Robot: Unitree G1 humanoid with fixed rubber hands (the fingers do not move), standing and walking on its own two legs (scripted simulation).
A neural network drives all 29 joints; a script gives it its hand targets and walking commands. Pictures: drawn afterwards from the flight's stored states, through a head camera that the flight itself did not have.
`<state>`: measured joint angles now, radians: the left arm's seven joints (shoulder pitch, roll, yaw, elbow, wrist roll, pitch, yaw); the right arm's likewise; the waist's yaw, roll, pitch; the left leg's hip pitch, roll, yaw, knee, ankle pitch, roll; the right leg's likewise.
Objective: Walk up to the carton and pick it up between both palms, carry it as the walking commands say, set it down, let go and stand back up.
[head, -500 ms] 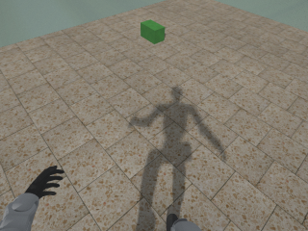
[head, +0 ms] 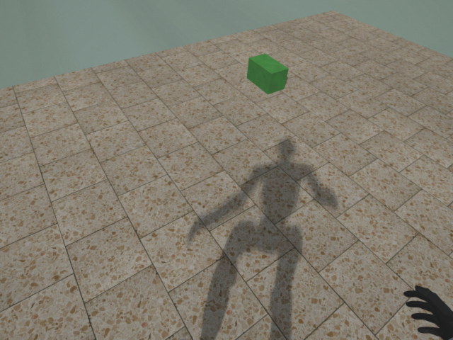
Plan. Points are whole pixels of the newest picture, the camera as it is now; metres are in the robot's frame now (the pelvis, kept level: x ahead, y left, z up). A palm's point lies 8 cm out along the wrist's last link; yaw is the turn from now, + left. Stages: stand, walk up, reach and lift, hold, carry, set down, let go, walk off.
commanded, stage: walk up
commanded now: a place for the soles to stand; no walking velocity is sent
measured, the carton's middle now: (266, 73) +2.21 -0.21 -0.66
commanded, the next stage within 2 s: none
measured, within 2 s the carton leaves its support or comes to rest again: neither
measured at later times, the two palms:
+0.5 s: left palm (145, 158) +0.54 +0.26 -0.04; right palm (421, 256) +0.35 -0.39 -0.07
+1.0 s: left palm (150, 117) +0.76 +0.30 -0.07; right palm (374, 133) +0.70 -0.37 -0.03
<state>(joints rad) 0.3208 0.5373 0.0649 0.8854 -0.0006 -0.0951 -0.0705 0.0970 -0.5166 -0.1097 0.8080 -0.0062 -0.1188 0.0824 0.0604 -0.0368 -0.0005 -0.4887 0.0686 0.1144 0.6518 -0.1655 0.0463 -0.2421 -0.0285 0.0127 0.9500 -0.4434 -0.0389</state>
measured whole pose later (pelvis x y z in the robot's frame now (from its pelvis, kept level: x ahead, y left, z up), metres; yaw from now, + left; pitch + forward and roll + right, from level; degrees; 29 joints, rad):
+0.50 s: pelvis +0.33 -0.04 +0.01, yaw -4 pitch +0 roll +0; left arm 0.05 0.46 0.06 0.78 -0.01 -0.08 -0.07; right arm 0.31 -0.48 -0.06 0.83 0.01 -0.10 0.03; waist -0.05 0.02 0.07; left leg -0.37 0.10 0.00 1.14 -0.34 0.02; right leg -0.39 0.01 -0.10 0.55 -0.18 -0.06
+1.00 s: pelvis +0.63 -0.02 +0.02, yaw -6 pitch +0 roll +1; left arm 0.25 0.50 0.06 0.84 0.01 -0.08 -0.08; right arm 0.22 -0.48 -0.08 0.80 0.00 -0.11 0.06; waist -0.01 -0.07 0.02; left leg -0.28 0.03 0.15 0.51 -0.23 0.04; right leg -0.53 -0.11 -0.01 0.93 -0.32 -0.02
